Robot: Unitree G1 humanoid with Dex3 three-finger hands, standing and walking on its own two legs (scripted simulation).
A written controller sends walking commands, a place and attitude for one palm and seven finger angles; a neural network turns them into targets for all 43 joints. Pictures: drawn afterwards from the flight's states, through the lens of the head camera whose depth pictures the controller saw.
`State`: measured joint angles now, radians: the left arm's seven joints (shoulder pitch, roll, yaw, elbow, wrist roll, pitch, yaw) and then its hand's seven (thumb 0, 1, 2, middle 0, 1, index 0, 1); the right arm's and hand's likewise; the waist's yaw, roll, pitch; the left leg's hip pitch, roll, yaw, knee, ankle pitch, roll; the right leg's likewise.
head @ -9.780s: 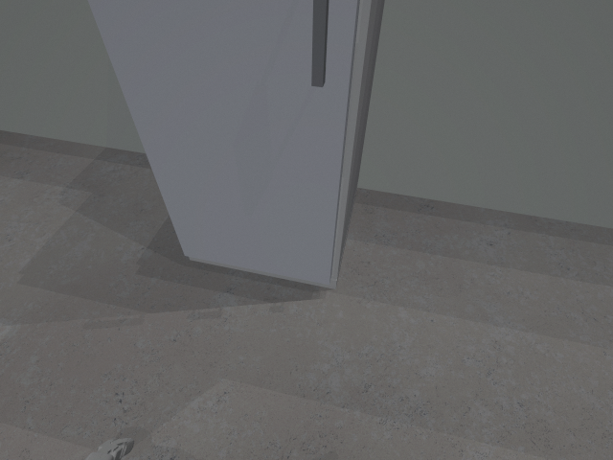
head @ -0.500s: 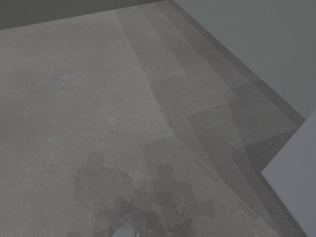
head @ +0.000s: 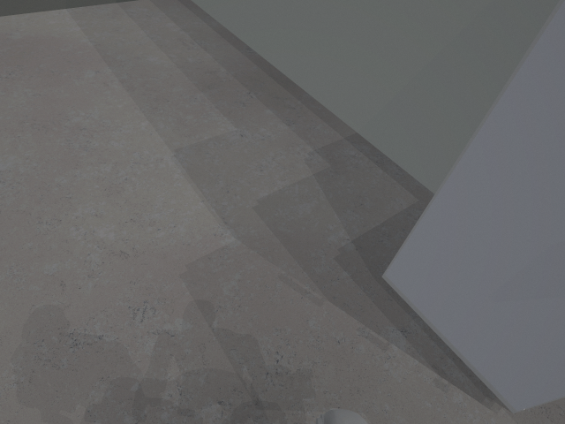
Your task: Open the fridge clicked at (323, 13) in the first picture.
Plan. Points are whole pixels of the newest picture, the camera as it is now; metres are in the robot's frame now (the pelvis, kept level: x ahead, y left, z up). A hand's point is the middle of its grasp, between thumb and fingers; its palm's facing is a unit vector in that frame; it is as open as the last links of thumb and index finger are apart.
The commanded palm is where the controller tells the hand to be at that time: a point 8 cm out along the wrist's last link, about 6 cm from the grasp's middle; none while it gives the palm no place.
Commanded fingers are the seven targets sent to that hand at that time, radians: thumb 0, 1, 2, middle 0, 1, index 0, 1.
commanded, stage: turn to face it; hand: right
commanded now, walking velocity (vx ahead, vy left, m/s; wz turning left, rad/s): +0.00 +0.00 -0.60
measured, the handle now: out of the picture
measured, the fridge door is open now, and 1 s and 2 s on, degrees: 0 0 0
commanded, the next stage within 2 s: take the last steps up to it in 1.48 s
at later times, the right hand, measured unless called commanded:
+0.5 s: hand out of the picture +0.00 -0.31 -0.17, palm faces +0.35 +0.90 -0.25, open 7.4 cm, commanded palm none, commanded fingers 0.00 -0.90 -0.90 0.20 0.30 0.20 0.30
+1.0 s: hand out of the picture -0.02 -0.23 -0.14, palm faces +0.54 +0.78 -0.30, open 7.4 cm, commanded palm none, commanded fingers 0.00 -0.90 -0.90 0.20 0.30 0.20 0.30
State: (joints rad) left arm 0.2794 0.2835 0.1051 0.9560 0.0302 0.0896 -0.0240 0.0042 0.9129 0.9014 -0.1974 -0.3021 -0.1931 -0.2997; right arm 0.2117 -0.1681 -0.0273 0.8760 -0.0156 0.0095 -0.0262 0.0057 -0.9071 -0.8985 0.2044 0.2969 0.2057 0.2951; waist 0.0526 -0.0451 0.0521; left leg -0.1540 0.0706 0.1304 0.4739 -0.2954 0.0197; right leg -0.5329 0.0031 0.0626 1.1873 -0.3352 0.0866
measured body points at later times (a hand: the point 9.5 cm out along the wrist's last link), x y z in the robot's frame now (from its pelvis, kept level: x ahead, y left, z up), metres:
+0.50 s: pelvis -0.01 -0.07 +0.00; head +0.02 -0.11 +0.45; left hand +0.18 +0.14 -0.12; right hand -0.02 -0.35 -0.15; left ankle +0.03 +0.10 -0.65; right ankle -0.02 -0.15 -0.74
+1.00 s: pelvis +0.00 -0.01 +0.00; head +0.03 +0.02 +0.45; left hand +0.17 +0.21 -0.17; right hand -0.05 -0.27 -0.12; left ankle +0.06 +0.09 -0.74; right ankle -0.09 -0.12 -0.65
